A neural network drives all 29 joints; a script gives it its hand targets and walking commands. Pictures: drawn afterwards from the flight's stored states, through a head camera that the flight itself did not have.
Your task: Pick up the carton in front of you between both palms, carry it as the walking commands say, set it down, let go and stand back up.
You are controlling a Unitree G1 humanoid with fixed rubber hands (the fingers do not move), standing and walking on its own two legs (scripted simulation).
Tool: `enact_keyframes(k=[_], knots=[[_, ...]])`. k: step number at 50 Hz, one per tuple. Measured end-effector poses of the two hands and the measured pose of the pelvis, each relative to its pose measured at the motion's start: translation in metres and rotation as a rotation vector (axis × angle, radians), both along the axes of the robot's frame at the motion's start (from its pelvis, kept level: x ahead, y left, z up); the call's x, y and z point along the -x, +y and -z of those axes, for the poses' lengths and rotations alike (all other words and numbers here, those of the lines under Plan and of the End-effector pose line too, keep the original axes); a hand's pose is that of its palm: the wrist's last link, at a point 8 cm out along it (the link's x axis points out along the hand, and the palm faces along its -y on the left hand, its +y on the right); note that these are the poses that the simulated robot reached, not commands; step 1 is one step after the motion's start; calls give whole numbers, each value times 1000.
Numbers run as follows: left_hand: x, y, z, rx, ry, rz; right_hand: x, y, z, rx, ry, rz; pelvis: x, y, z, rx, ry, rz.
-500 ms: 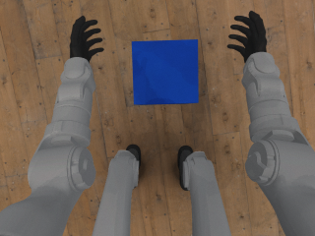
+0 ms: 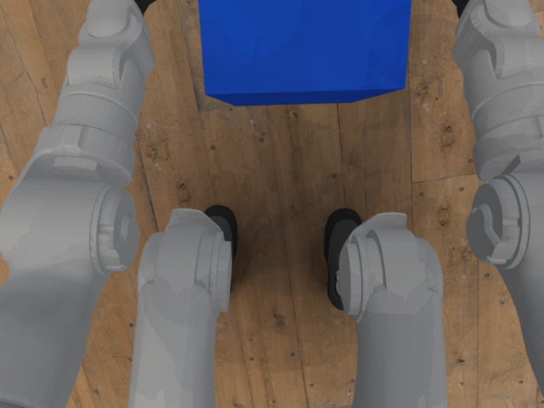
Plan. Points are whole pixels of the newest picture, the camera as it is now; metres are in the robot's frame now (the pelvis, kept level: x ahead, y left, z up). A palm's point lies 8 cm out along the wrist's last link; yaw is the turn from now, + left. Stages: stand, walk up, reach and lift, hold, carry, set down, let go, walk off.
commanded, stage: reach and lift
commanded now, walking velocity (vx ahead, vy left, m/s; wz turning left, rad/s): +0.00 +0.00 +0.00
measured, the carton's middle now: (297, 21) +0.55 -0.02 -0.27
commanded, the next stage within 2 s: none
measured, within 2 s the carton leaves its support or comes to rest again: leaves its support in 0.92 s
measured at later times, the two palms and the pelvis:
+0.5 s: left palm (148, 5) +0.55 +0.15 -0.20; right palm out of the picture +0.55 -0.19 -0.20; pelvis +0.01 +0.00 -0.03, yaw +0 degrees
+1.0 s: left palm out of the picture +0.55 +0.13 -0.18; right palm out of the picture +0.55 -0.17 -0.18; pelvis +0.01 +0.00 -0.03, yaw +0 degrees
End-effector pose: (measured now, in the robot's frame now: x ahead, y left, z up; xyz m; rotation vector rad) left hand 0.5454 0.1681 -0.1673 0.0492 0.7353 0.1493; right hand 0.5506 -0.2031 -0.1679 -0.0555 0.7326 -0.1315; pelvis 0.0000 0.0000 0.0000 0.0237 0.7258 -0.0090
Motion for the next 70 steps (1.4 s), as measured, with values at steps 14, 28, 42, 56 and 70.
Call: enact_keyframes(k=[14, 28, 42, 56, 70], knots=[[-10, -6, 35, 1, -21, 12, -12, 6, 36, 1, -26, -16, -11, -2, 27, -4, -70, -5], [-3, -21, 32, 28, -12, 34, -4, 21, 32, -17, -10, -42, -5, -1, 24, 0, -65, -3], [-8, -33, 30, 51, 9, 22, -11, 32, 29, -23, 22, -56, -5, -1, 29, 2, -105, -4], [2, -39, -49, 62, -76, -18, 8, 32, -46, -42, -61, 15, -12, 0, 17, 4, -32, 6], [36, -38, -167, 61, -48, -10, 45, 33, -165, -49, -33, 31, 3, 2, -62, 5, 22, 21]])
